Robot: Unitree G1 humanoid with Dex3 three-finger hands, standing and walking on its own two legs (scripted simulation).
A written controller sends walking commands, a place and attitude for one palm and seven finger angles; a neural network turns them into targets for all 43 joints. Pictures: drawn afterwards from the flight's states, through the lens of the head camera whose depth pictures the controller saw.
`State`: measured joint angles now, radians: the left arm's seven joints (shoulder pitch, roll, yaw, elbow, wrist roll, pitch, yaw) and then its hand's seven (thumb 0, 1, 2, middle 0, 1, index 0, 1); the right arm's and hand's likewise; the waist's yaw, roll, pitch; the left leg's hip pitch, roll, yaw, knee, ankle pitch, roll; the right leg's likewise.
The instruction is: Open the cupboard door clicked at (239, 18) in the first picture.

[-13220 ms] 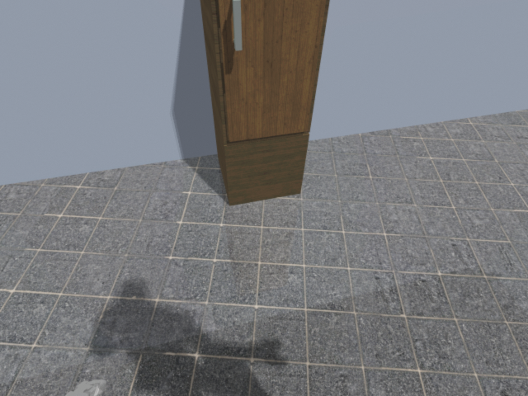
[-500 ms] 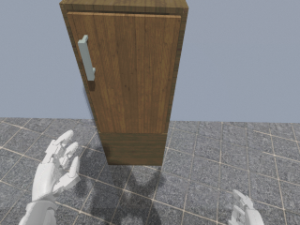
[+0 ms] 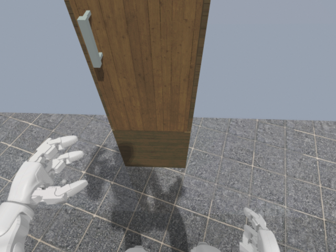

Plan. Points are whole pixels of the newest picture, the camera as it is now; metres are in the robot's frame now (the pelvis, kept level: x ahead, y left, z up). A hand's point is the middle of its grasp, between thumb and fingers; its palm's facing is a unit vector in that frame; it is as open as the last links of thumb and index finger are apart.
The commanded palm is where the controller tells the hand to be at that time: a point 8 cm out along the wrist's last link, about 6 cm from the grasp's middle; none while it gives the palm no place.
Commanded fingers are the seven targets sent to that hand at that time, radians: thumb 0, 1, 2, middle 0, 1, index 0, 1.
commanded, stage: raise the hand with hooked fingers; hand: left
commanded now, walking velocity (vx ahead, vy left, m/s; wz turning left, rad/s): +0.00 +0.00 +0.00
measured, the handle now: (92, 40) +0.63 +0.24 +0.17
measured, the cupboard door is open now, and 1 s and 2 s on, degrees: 0 0 0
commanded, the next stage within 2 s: move the hooked fingers beside the handle in 1.32 s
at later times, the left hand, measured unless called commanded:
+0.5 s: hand (13, 147) +0.28 +0.30 +0.15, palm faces +0.05 -1.00 -0.06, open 13.5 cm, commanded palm +0.25 +0.34 +0.15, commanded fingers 0.00 -0.50 0.30 -0.30 -1.20 -0.30 -1.20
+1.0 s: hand (12, 118) +0.32 +0.30 +0.18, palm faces +0.00 -1.00 -0.05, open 14.0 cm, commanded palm +0.29 +0.35 +0.19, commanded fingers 0.00 -0.50 0.30 -0.30 -1.20 -0.30 -1.20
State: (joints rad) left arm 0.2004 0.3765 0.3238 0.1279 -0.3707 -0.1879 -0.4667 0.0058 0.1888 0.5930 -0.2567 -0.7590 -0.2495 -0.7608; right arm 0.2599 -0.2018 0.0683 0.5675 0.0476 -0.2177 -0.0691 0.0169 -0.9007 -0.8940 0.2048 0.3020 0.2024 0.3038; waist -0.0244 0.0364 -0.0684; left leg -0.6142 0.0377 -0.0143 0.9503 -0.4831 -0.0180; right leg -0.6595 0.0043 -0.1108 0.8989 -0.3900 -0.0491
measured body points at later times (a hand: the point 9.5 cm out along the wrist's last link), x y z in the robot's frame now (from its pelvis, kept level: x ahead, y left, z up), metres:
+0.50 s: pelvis +0.02 +0.04 +0.03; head +0.02 +0.04 +0.48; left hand +0.27 +0.35 +0.15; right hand +0.20 -0.19 -0.02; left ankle +0.00 +0.13 -0.69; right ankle +0.04 -0.09 -0.69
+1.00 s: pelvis +0.02 +0.03 +0.04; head +0.03 +0.02 +0.49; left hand +0.32 +0.36 +0.19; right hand +0.19 -0.21 -0.03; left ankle +0.00 +0.13 -0.69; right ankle +0.04 -0.09 -0.69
